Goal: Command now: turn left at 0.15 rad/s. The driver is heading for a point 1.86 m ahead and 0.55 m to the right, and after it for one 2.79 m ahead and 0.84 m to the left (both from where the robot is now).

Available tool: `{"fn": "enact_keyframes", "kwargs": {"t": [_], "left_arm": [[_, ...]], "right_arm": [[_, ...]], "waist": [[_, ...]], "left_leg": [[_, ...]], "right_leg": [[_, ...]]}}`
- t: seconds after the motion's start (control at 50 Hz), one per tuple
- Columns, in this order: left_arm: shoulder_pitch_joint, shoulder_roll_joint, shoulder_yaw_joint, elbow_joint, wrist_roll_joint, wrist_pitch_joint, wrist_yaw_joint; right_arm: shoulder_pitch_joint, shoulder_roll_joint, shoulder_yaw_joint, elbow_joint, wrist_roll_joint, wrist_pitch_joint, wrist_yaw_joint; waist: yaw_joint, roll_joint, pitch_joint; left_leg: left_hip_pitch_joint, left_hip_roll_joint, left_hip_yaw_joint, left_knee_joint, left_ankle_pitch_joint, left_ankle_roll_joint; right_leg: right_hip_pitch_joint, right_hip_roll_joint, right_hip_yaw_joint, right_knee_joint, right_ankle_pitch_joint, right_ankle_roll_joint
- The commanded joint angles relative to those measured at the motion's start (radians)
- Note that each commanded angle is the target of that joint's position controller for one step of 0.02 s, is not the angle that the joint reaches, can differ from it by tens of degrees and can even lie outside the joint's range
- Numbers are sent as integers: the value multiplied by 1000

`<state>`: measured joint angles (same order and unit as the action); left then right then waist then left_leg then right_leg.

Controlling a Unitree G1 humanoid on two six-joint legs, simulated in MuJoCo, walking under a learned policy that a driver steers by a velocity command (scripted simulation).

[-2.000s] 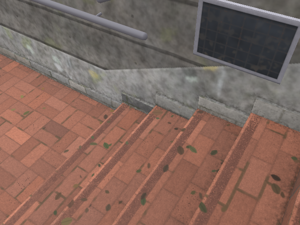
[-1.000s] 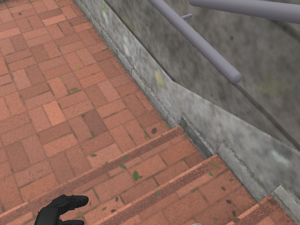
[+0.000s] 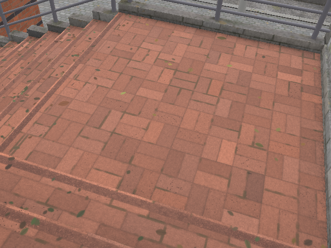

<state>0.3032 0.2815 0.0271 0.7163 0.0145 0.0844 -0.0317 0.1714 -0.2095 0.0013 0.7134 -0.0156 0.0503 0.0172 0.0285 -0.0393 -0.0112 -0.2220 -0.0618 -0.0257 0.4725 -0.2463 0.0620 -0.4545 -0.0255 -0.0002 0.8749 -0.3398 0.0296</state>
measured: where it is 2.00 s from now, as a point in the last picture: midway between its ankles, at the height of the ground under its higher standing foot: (193, 157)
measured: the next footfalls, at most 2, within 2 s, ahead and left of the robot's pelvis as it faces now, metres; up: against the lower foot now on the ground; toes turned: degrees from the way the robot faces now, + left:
right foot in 0.12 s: +0.04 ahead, -0.11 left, +0.00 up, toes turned +1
right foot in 0.90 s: +0.37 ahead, -0.22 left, -0.15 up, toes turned -3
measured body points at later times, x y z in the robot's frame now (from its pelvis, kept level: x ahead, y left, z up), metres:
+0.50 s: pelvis +0.05 -0.02 -0.01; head +0.07 -0.01 +0.44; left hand +0.17 +0.24 -0.13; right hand +0.13 -0.29 -0.13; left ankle +0.02 +0.07 -0.74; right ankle +0.02 -0.12 -0.72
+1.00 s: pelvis +0.35 -0.13 -0.18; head +0.37 -0.15 +0.27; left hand +0.44 +0.14 -0.30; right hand +0.33 -0.41 -0.33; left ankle +0.21 +0.05 -0.64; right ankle +0.33 -0.22 -0.89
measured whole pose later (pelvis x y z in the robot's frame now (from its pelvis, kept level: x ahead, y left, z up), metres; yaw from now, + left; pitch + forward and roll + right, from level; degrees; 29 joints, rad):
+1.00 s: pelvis +0.35 -0.13 -0.18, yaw +0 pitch +0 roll +1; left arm 0.25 0.26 0.05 0.90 0.03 -0.03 -0.02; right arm 0.36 -0.27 -0.07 1.03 -0.02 -0.08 -0.05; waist -0.04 0.02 0.03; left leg -0.50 -0.02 -0.16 1.87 -0.57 0.14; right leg -0.34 0.00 -0.05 0.78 -0.43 -0.05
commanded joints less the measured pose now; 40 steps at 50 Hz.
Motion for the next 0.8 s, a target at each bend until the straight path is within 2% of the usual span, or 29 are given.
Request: {"fn": "enact_keyframes", "kwargs": {"t": [0.02,0.06,0.1,0.12,0.14,0.16,0.18,0.2,0.22,0.24,0.26,0.28,0.34,0.38,0.4,0.42,0.44,0.46,0.48,0.52,0.56,0.58,0.6,0.64,0.66,0.68,0.7,0.74,0.8], "left_arm": [[-55,49,4,-78,-4,-11,4],[-37,42,-2,-81,-7,-16,12],[31,14,-17,-55,0,-36,23],[45,54,-15,-57,17,-51,28],[-65,112,-5,-71,7,-56,30],[-105,58,-16,-79,-5,-61,19],[-104,40,-25,-74,-5,-65,12],[-50,63,-17,-50,-8,-59,8],[-7,112,2,-28,-1,-47,8],[20,148,18,-22,-2,-37,8],[10,156,27,-27,-4,-34,7],[1,145,29,-31,-6,-34,7],[-84,121,37,-43,-18,-45,16],[-134,102,40,-45,-26,-49,15],[-171,81,35,-62,-23,-54,11],[-215,60,31,-89,-23,-63,5],[-256,24,22,-113,-15,-75,-2],[-286,74,35,-128,4,-82,7],[-278,102,49,-128,12,-93,10],[-221,93,53,-103,18,-103,-1],[-190,85,56,-75,24,-93,-16],[-178,100,64,-68,24,-86,-19],[-175,115,77,-51,11,-81,-25],[-249,134,89,-51,22,-82,-29],[-275,123,82,-56,25,-82,-41],[-305,88,71,-56,18,-83,-56],[-333,71,63,-48,15,-86,-75],[-389,50,50,-45,6,-75,-94],[-410,79,50,-17,0,-67,-69]], "right_arm": [[-22,-136,-34,-53,-5,-11,-1],[-36,-137,-29,-50,-5,-10,-5],[-58,-111,-19,-39,0,-13,-18],[-37,-69,-10,-36,3,-16,-20],[29,-46,-6,-28,20,-19,-13],[6,-86,-13,8,10,-14,-14],[-22,-102,-22,22,6,-10,-11],[-14,-111,-30,40,3,-11,-5],[-11,-119,-37,41,-6,-8,9],[-40,-136,-46,35,-7,-5,20],[-97,-130,-47,20,-5,-8,24],[-132,-123,-48,14,3,-11,24],[-80,-86,-48,53,8,-32,24],[-5,-77,-48,101,-11,-39,21],[41,-92,-53,121,-9,-45,17],[108,-138,-65,145,-8,-56,9],[196,-194,-84,166,-6,-68,2],[243,-231,-97,188,-14,-77,-4],[245,-222,-92,186,-16,-87,-10],[212,-215,-92,185,-12,-99,-18],[160,-210,-93,166,-9,-118,-13],[163,-212,-96,177,-19,-128,-8],[199,-201,-94,188,-23,-135,-1],[257,-185,-90,235,-17,-154,-10],[242,-183,-89,238,-12,-162,-21],[233,-176,-87,235,-13,-165,-27],[238,-179,-86,232,-15,-166,-32],[247,-192,-83,228,-16,-165,-47],[283,-194,-84,249,-27,-152,-61]], "waist": [[-45,185,-6],[-30,182,-21],[14,142,-44],[-2,52,-65],[-89,-98,-42],[-53,-80,-34],[-36,-67,-7],[-12,-74,-50],[-7,-134,-19],[14,-146,62],[26,-141,134],[32,-121,159],[-21,-81,93],[-69,-59,61],[-102,-16,59],[-134,84,72],[-174,249,84],[-195,239,126],[-173,122,119],[-124,88,42],[-100,136,7],[-91,142,17],[-90,107,39],[-110,131,87],[-94,110,94],[-99,126,92],[-106,105,94],[-126,105,144],[-155,136,220]], "left_leg": [[-39,220,-179,-124,251,137],[-40,243,-225,-97,314,144],[-107,223,-222,-53,354,87],[-147,177,-174,22,263,38],[-143,87,-103,-27,89,7],[-55,83,-97,-60,32,-16],[-17,83,-103,-58,59,-19],[14,43,-54,9,-62,-8],[-48,5,2,83,-193,9],[-157,-11,44,119,-222,18],[-222,2,79,129,-180,21],[-241,18,80,124,-151,20],[-73,26,97,32,-35,45],[119,23,114,63,-21,62],[160,47,85,53,-70,71],[225,130,-60,-35,-217,99],[318,289,-354,-190,-400,160],[365,409,-545,-225,-372,216],[397,425,-540,-194,-256,231],[402,382,-444,-152,-152,208],[252,319,-321,-163,-98,192],[215,321,-299,-159,-70,189],[188,282,-242,-149,-90,182],[232,279,-218,-82,-81,157],[140,238,-154,-67,-142,129],[47,228,-122,-56,-183,119],[-44,228,-101,-46,-237,105],[-171,217,-77,-65,-282,92],[-83,235,-79,50,-160,97]], "right_leg": [[94,42,-36,-127,-46,-24],[160,44,-35,-239,-40,-41],[350,10,3,-446,160,-60],[435,-99,132,-497,266,-77],[369,-157,216,-469,399,-124],[281,-147,211,-486,300,-136],[242,-114,183,-501,212,-117],[255,-81,179,-536,-93,-122],[253,-88,225,-577,-366,-147],[240,-134,308,-653,-537,-183],[223,-179,370,-685,-567,-211],[212,-194,390,-696,-514,-222],[169,-154,310,-668,-347,-198],[43,-125,258,-618,-339,-185],[-8,-93,215,-567,-326,-171],[-101,-23,127,-432,-265,-136],[-252,75,-1,-174,-107,-97],[-422,69,48,-39,-131,-100],[-484,49,129,17,-93,-98],[-455,26,165,57,-25,-82],[-316,34,116,124,71,-63],[-299,16,147,145,157,-63],[-300,19,202,80,286,-53],[-389,12,255,31,438,-50],[-308,10,225,-81,556,-44],[-204,13,180,-135,665,-48],[-88,3,140,-176,751,-60],[50,-10,58,-244,752,-55],[32,-58,11,-328,640,-64]]}}
Velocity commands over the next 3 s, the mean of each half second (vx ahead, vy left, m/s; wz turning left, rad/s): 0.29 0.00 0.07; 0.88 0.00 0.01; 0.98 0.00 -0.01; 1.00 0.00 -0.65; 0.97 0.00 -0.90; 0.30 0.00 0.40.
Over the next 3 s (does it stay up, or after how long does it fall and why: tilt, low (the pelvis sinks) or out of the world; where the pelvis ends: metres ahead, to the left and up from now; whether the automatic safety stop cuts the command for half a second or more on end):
stays up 1.95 -0.61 -0.47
